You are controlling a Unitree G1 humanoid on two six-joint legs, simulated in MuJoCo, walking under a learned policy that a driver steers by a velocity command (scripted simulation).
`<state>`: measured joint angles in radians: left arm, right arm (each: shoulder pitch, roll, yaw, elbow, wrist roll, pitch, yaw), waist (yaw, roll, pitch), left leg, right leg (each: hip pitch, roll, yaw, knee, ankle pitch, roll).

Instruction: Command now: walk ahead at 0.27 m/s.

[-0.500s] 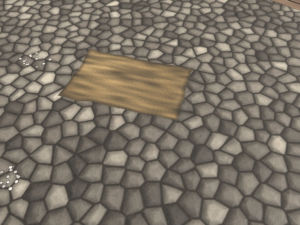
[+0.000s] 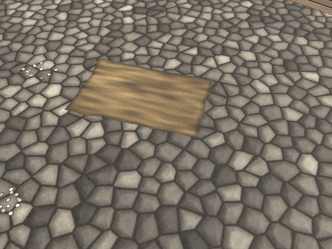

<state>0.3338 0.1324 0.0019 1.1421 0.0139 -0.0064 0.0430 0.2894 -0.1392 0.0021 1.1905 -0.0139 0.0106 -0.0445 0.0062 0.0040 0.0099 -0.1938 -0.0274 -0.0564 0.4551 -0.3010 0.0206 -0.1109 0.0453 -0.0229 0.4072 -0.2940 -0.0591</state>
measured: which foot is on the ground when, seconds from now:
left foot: up 0.00-0.26, down 0.28-0.70, up 0.72-1.00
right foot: down 0.00-0.30, up 0.32-0.66, down 0.68-1.00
